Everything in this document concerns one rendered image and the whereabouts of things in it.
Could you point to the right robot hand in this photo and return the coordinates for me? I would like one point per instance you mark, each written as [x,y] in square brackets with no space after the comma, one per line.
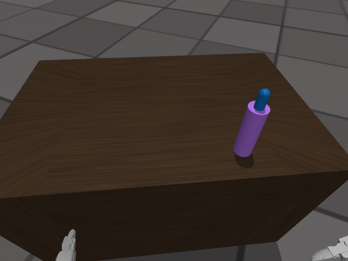
[333,253]

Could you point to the bottle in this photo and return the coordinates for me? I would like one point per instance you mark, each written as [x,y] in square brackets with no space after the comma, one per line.
[254,119]

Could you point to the left robot hand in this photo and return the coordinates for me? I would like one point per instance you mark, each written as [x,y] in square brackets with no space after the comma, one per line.
[68,252]

